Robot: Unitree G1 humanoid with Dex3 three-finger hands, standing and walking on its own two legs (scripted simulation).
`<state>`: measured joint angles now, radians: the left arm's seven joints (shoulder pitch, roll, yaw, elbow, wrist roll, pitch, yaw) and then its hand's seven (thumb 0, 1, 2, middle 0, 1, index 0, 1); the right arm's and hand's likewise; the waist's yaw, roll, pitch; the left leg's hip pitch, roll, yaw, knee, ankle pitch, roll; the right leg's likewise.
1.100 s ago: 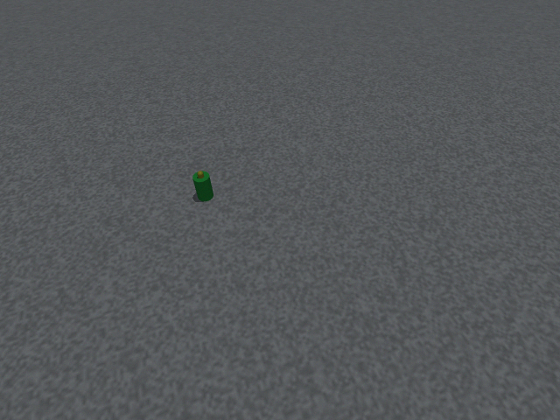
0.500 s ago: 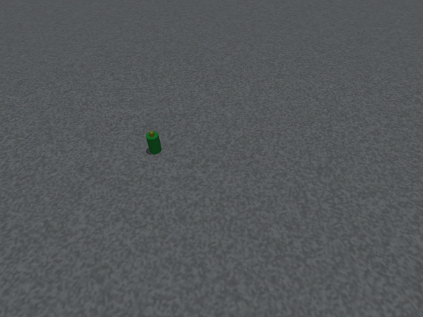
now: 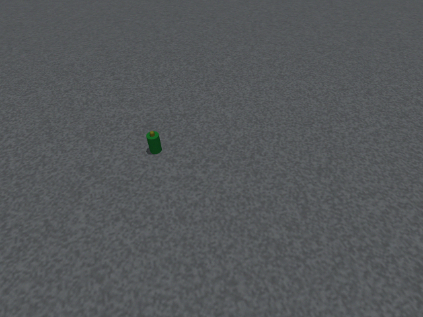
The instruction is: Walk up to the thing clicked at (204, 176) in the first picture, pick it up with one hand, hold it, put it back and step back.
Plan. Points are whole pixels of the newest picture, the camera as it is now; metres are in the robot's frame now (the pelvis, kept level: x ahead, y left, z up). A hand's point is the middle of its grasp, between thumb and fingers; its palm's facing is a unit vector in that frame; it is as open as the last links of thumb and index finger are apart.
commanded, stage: stand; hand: left
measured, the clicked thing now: (153, 141) +1.29 +0.44 -0.70
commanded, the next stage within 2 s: walk up in 0.02 s
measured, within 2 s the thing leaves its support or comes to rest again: neither
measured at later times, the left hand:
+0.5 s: hand out of the picture +0.14 +0.39 -0.17, palm faces +0.07 -0.93 -0.35, open 7.4 cm
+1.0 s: hand (86, 219) +0.40 +0.36 -0.13, palm faces +0.15 -0.92 -0.37, open 7.4 cm
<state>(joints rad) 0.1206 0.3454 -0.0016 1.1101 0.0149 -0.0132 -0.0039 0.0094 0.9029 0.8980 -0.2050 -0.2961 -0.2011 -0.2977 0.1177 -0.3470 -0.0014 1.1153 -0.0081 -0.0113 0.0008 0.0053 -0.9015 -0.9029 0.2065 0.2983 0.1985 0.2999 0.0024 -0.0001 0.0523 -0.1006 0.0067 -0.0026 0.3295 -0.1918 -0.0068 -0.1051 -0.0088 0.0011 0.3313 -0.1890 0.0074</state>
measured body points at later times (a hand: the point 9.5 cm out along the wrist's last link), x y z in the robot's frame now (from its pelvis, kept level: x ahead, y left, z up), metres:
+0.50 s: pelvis +0.11 +0.09 -0.02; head +0.11 +0.12 +0.43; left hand +0.13 +0.44 -0.15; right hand +0.20 -0.23 -0.11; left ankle +0.14 +0.20 -0.75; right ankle +0.11 -0.06 -0.69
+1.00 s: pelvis +0.35 +0.08 -0.01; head +0.37 +0.07 +0.43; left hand +0.39 +0.40 -0.11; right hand +0.46 -0.23 -0.14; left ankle +0.32 +0.22 -0.69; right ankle +0.40 -0.02 -0.75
